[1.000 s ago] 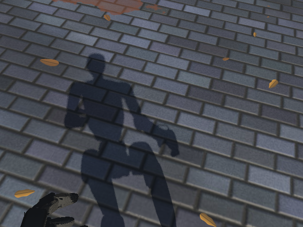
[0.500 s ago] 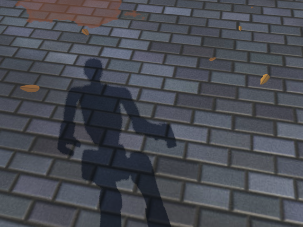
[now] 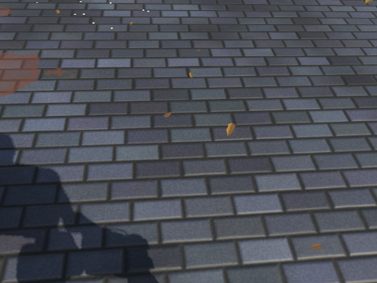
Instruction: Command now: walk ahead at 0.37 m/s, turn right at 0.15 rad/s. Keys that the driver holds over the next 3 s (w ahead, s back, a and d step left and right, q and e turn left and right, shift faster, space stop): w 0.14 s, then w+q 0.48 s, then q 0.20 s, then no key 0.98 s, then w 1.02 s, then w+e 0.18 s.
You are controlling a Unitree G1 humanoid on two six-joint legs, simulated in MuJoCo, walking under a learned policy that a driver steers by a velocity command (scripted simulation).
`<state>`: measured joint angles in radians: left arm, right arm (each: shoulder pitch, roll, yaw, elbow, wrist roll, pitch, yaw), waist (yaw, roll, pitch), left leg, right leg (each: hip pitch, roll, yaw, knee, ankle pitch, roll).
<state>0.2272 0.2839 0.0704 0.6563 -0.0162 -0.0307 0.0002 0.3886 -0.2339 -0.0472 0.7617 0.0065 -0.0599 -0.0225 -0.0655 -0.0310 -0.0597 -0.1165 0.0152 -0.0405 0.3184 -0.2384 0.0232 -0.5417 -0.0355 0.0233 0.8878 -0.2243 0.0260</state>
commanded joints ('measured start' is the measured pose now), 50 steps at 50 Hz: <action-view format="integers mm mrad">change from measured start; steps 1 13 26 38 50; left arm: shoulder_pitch -173 131 166 32 -61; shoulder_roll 32 78 122 139 81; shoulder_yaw -4 13 24 -4 -19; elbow -111 -23 97 -33 -44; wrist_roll -10 15 11 14 21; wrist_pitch -39 -66 -78 -85 -10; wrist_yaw -12 -14 10 24 31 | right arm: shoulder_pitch -25 -123 -398 -171 -217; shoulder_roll -205 -153 -48 -206 -192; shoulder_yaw -50 -28 6 -57 -39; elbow -56 -91 -158 -185 -118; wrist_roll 12 32 21 15 -7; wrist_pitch -17 -37 -11 8 46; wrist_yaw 8 28 89 47 9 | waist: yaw -26 124 143 29 51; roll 206 -92 -4 -17 130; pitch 120 81 186 -93 -80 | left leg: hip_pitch -41 -754 -611 171 -159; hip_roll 200 84 57 216 104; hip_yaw -183 -70 48 -362 -171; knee -168 906 350 80 58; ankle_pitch -97 -72 336 669 528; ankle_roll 181 12 20 312 210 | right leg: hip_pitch -5 589 539 -170 78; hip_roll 11 -266 -209 -25 -16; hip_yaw -55 345 -145 65 33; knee -197 -693 -761 472 -91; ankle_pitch -11 -207 402 -240 121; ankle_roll -10 -244 -160 21 68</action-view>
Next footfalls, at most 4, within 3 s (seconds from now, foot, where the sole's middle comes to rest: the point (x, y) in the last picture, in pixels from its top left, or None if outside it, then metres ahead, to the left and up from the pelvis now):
0.16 right None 0.13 -0.16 -0.79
0.66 left None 0.47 0.10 -0.79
1.12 right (195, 263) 0.63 -0.08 -0.79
2.36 right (177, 214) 0.85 -0.02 -0.79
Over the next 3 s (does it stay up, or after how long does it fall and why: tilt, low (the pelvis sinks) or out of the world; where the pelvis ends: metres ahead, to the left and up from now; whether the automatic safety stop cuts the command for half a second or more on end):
stays up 0.95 0.17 -0.02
